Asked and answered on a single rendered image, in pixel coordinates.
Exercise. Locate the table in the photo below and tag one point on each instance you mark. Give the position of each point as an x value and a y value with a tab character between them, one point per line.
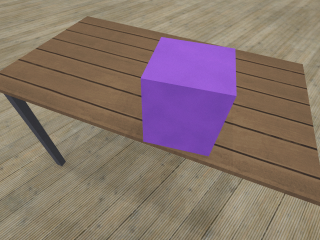
92	72

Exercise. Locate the carton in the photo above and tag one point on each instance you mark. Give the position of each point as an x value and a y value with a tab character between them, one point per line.
187	91

